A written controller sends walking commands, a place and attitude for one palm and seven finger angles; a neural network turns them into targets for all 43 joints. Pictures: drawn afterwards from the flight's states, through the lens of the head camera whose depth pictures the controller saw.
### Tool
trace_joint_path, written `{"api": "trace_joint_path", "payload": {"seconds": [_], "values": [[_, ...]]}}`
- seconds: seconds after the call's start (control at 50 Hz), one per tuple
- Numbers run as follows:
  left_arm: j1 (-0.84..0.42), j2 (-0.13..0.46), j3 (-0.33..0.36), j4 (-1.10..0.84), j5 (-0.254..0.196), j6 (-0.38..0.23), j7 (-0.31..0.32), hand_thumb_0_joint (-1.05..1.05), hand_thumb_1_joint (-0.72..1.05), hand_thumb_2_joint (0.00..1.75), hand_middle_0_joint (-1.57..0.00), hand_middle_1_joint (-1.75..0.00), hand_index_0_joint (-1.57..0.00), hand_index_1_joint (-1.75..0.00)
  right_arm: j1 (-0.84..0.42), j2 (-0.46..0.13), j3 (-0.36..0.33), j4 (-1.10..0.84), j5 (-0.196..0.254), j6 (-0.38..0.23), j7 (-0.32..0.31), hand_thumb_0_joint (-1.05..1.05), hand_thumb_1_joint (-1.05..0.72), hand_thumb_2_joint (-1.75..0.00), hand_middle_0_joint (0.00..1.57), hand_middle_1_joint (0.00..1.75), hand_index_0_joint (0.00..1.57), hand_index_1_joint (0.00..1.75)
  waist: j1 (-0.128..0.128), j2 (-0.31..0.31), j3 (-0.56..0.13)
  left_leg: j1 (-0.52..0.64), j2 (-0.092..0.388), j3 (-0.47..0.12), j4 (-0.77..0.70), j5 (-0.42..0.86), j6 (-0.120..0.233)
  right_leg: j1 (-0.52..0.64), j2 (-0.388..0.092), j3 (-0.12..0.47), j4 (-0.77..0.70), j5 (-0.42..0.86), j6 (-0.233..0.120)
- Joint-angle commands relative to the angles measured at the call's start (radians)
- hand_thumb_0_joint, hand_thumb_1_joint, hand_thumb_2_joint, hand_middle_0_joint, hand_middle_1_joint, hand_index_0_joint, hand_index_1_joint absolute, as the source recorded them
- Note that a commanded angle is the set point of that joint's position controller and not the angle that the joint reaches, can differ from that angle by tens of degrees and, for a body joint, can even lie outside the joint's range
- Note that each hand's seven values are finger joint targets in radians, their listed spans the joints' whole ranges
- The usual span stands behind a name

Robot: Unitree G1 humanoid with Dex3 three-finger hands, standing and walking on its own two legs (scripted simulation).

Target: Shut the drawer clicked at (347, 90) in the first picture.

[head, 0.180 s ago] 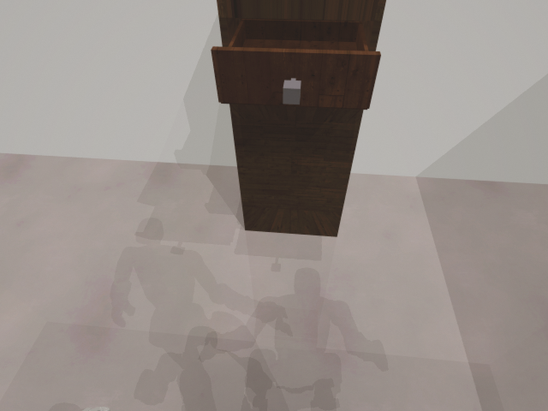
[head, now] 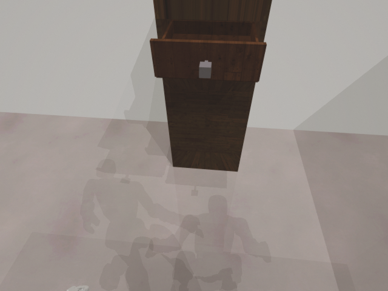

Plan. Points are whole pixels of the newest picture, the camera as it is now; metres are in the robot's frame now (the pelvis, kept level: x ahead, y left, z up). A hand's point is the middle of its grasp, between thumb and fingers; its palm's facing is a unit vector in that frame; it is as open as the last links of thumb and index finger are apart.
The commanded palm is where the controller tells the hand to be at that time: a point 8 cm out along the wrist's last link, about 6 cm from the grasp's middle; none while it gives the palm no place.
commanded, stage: stand and wait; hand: left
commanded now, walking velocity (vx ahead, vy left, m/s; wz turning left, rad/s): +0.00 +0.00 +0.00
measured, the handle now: (205, 67) +0.78 +0.01 +0.09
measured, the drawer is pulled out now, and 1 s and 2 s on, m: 0.20 0.20 0.20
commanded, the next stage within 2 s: look at it before walking up in 0.64 s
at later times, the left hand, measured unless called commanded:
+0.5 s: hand out of the picture +0.05 +0.23 -0.15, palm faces -0.01 -0.94 -0.33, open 7.4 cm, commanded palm none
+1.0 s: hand out of the picture +0.07 +0.24 -0.15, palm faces -0.01 -0.95 -0.33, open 7.4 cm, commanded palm none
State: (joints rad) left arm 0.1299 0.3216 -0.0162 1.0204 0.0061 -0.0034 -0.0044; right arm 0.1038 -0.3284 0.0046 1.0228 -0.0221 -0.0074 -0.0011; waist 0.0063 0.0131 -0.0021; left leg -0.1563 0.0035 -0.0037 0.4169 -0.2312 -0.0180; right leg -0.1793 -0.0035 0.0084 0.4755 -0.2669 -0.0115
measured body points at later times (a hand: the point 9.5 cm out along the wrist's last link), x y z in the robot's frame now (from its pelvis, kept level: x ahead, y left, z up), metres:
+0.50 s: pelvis -0.01 -0.01 +0.00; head +0.00 -0.02 +0.45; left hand +0.05 +0.28 -0.13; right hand +0.05 -0.30 -0.14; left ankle +0.00 +0.13 -0.74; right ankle -0.01 -0.11 -0.74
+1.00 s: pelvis -0.01 +0.00 +0.00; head -0.01 -0.01 +0.45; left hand +0.07 +0.29 -0.13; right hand +0.07 -0.29 -0.13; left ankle +0.00 +0.13 -0.74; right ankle -0.01 -0.11 -0.74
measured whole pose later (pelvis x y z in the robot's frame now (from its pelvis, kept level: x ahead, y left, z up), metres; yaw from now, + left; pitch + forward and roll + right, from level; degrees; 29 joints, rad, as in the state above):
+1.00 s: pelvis -0.01 +0.00 +0.00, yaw +0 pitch -2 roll +1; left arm 0.15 0.32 0.00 1.09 0.01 -0.01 0.00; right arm 0.14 -0.32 0.00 1.11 -0.02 -0.01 0.00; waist 0.00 0.00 0.01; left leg -0.13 0.02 0.00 0.35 -0.19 -0.03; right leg -0.15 0.01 0.01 0.39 -0.21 -0.02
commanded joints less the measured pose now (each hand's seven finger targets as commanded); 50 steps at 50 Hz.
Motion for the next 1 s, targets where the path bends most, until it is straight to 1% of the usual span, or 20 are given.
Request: {"api": "trace_joint_path", "payload": {"seconds": [0.0, 0.06, 0.12, 0.14, 0.18, 0.26, 0.34, 0.46, 0.58, 0.64, 0.68, 0.72, 0.76, 0.78, 0.8, 0.9, 0.92, 0.94, 0.96, 0.98], "values": [[-0.040, 0.222, 0.056, -0.054, 0.006, -0.025, 0.017, 0.00, 0.90, 0.90, -0.20, -0.30, -0.20, -0.30, -0.040, -0.189, -0.044, -0.046, 0.004, -0.026, -0.016, 0.00, -0.90, -0.90, 0.20, 0.30, 0.20, 0.30, -0.007, -0.033, -0.020, -0.002, 0.097, -0.070, -0.065, 0.144, 0.043, -0.001, -0.111, 0.107, -0.109, 0.176, -0.031], [-0.040, 0.216, 0.056, -0.046, 0.005, -0.026, 0.016, 0.00, 0.90, 0.90, -0.20, -0.30, -0.20, -0.30, -0.039, -0.188, -0.044, -0.035, 0.004, -0.027, -0.016, 0.00, -0.90, -0.90, 0.20, 0.30, 0.20, 0.30, -0.008, -0.014, -0.024, 0.005, 0.096, -0.069, -0.072, 0.126, 0.039, -0.005, -0.112, 0.117, -0.125, 0.144, -0.031], [-0.033, 0.212, 0.057, -0.037, 0.005, -0.027, 0.017, 0.00, 0.90, 0.90, -0.20, -0.30, -0.20, -0.30, -0.032, -0.181, -0.041, -0.024, 0.005, -0.026, -0.016, 0.00, -0.90, -0.90, 0.20, 0.30, 0.20, 0.30, -0.006, -0.030, -0.021, 0.002, 0.096, -0.070, -0.073, 0.123, 0.038, 0.000, -0.115, 0.118, -0.137, 0.138, -0.031], [-0.031, 0.210, 0.057, -0.033, 0.004, -0.027, 0.016, 0.00, 0.90, 0.90, -0.20, -0.30, -0.20, -0.30, -0.033, -0.182, -0.042, -0.021, 0.005, -0.026, -0.017, 0.00, -0.90, -0.90, 0.20, 0.30, 0.20, 0.30, -0.007, -0.023, -0.014, 0.004, 0.094, -0.071, -0.074, 0.114, 0.036, -0.012, -0.114, 0.121, -0.143, 0.121, -0.031], [-0.031, 0.209, 0.058, -0.026, 0.004, -0.028, 0.016, 0.00, 0.90, 0.90, -0.20, -0.30, -0.20, -0.30, -0.024, -0.181, -0.041, -0.012, 0.005, -0.026, -0.017, 0.00, -0.90, -0.90, 0.20, 0.30, 0.20, 0.30, -0.007, -0.031, -0.017, 0.002, 0.096, -0.070, -0.077, 0.118, 0.034, -0.001, -0.116, 0.123, -0.149, 0.122, -0.032], [-0.021, 0.207, 0.057, -0.012, 0.003, -0.029, 0.016, 0.00, 0.90, 0.90, -0.20, -0.30, -0.20, -0.30, -0.014, -0.180, -0.040, 0.003, 0.006, -0.026, -0.017, 0.00, -0.90, -0.90, 0.20, 0.30, 0.20, 0.30, -0.006, -0.018, -0.026, 0.008, 0.098, -0.071, -0.078, 0.118, 0.032, 0.006, -0.116, 0.123, -0.153, 0.122, -0.032], [-0.013, 0.206, 0.057, 0.000, 0.002, -0.029, 0.017, 0.00, 0.90, 0.90, -0.20, -0.30, -0.20, -0.30, -0.005, -0.181, -0.038, 0.018, 0.008, -0.027, -0.019, 0.00, -0.90, -0.90, 0.20, 0.30, 0.20, 0.30, -0.006, -0.015, -0.037, 0.015, 0.105, -0.073, -0.083, 0.137, 0.032, 0.024, -0.115, 0.120, -0.150, 0.159, -0.031], [-0.008, 0.204, 0.055, 0.012, 0.002, -0.027, 0.017, 0.00, 0.90, 0.90, -0.20, -0.30, -0.20, -0.30, 0.001, -0.181, -0.037, 0.030, 0.009, -0.024, -0.019, 0.00, -0.90, -0.90, 0.20, 0.30, 0.20, 0.30, -0.006, -0.015, -0.011, 0.013, 0.107, -0.073, -0.095, 0.117, 0.031, 0.010, -0.113, 0.122, -0.163, 0.129, -0.030], [-0.008, 0.203, 0.055, 0.014, 0.003, -0.027, 0.016, 0.00, 0.90, 0.90, -0.20, -0.30, -0.20, -0.30, 0.003, -0.183, -0.036, 0.036, 0.009, -0.026, -0.018, 0.00, -0.90, -0.90, 0.20, 0.30, 0.20, 0.30, -0.005, -0.016, -0.006, 0.011, 0.110, -0.074, -0.105, 0.105, 0.032, 0.004, -0.110, 0.121, -0.169, 0.104, -0.027], [-0.007, 0.200, 0.054, 0.014, 0.003, -0.027, 0.017, 0.00, 0.90, 0.90, -0.20, -0.30, -0.20, -0.30, 0.002, -0.182, -0.036, 0.035, 0.009, -0.027, -0.018, 0.00, -0.90, -0.90, 0.20, 0.30, 0.20, 0.30, -0.004, -0.010, -0.005, 0.016, 0.112, -0.076, -0.108, 0.117, 0.033, 0.003, -0.108, 0.118, -0.164, 0.122, -0.025], [-0.008, 0.202, 0.055, 0.012, 0.003, -0.028, 0.016, 0.00, 0.90, 0.90, -0.20, -0.30, -0.20, -0.30, 0.001, -0.184, -0.037, 0.035, 0.009, -0.027, -0.018, 0.00, -0.90, -0.90, 0.20, 0.30, 0.20, 0.30, -0.006, -0.022, -0.009, 0.020, 0.112, -0.075, -0.107, 0.121, 0.033, 0.004, -0.109, 0.122, -0.167, 0.133, -0.026], [-0.011, 0.203, 0.055, 0.010, 0.004, -0.029, 0.017, 0.00, 0.90, 0.90, -0.20, -0.30, -0.20, -0.30, 0.000, -0.184, -0.037, 0.034, 0.009, -0.028, -0.018, 0.00, -0.90, -0.90, 0.20, 0.30, 0.20, 0.30, -0.005, -0.014, -0.008, 0.020, 0.113, -0.075, -0.108, 0.131, 0.033, 0.006, -0.108, 0.120, -0.162, 0.149, -0.026], [-0.014, 0.203, 0.056, 0.009, 0.004, -0.029, 0.017, 0.00, 0.90, 0.90, -0.20, -0.30, -0.20, -0.30, 0.000, -0.185, -0.038, 0.034, 0.009, -0.028, -0.018, 0.00, -0.90, -0.90, 0.20, 0.30, 0.20, 0.30, -0.007, -0.021, -0.009, 0.019, 0.113, -0.074, -0.112, 0.119, 0.032, 0.005, -0.107, 0.123, -0.167, 0.133, -0.025], [-0.013, 0.200, 0.056, 0.010, 0.004, -0.028, 0.016, 0.00, 0.90, 0.90, -0.20, -0.30, -0.20, -0.30, -0.004, -0.185, -0.038, 0.035, 0.008, -0.029, -0.018, 0.00, -0.90, -0.90, 0.20, 0.30, 0.20, 0.30, -0.005, -0.007, -0.005, 0.019, 0.113, -0.074, -0.114, 0.120, 0.032, 0.002, -0.107, 0.121, -0.166, 0.136, -0.025], [-0.011, 0.201, 0.057, 0.008, 0.005, -0.028, 0.017, 0.00, 0.90, 0.90, -0.20, -0.30, -0.20, -0.30, -0.001, -0.182, -0.037, 0.033, 0.009, -0.029, -0.018, 0.00, -0.90, -0.90, 0.20, 0.30, 0.20, 0.30, -0.005, -0.015, -0.006, 0.019, 0.116, -0.076, -0.116, 0.127, 0.034, 0.007, -0.105, 0.118, -0.163, 0.143, -0.025], [-0.011, 0.203, 0.057, 0.008, 0.005, -0.031, 0.017, 0.00, 0.90, 0.90, -0.20, -0.30, -0.20, -0.30, -0.005, -0.185, -0.037, 0.030, 0.010, -0.031, -0.019, 0.00, -0.90, -0.90, 0.20, 0.30, 0.20, 0.30, -0.005, -0.016, -0.024, 0.034, 0.117, -0.076, -0.112, 0.159, 0.034, 0.021, -0.107, 0.114, -0.157, 0.190, -0.025], [-0.012, 0.203, 0.057, 0.009, 0.005, -0.030, 0.017, 0.00, 0.90, 0.90, -0.20, -0.30, -0.20, -0.30, -0.008, -0.187, -0.037, 0.032, 0.009, -0.031, -0.019, 0.00, -0.90, -0.90, 0.20, 0.30, 0.20, 0.30, -0.004, -0.004, -0.020, 0.033, 0.118, -0.074, -0.114, 0.161, 0.034, 0.021, -0.109, 0.113, -0.157, 0.193, -0.024], [-0.011, 0.203, 0.057, 0.008, 0.005, -0.030, 0.017, 0.00, 0.90, 0.90, -0.20, -0.30, -0.20, -0.30, -0.006, -0.185, -0.037, 0.032, 0.010, -0.031, -0.019, 0.00, -0.90, -0.90, 0.20, 0.30, 0.20, 0.30, -0.004, -0.016, -0.021, 0.031, 0.117, -0.076, -0.116, 0.154, 0.034, 0.022, -0.108, 0.113, -0.159, 0.185, -0.022], [-0.011, 0.202, 0.057, 0.009, 0.005, -0.030, 0.017, 0.00, 0.90, 0.90, -0.20, -0.30, -0.20, -0.30, -0.009, -0.186, -0.037, 0.032, 0.010, -0.030, -0.018, 0.00, -0.90, -0.90, 0.20, 0.30, 0.20, 0.30, -0.004, -0.014, -0.011, 0.029, 0.116, -0.076, -0.118, 0.145, 0.034, 0.017, -0.109, 0.115, -0.165, 0.174, -0.022], [-0.010, 0.203, 0.057, 0.008, 0.005, -0.031, 0.017, 0.00, 0.90, 0.90, -0.20, -0.30, -0.20, -0.30, -0.008, -0.187, -0.037, 0.033, 0.010, -0.030, -0.018, 0.00, -0.90, -0.90, 0.20, 0.30, 0.20, 0.30, -0.005, -0.019, -0.016, 0.031, 0.116, -0.075, -0.118, 0.142, 0.033, 0.018, -0.109, 0.119, -0.169, 0.169, -0.023]]}}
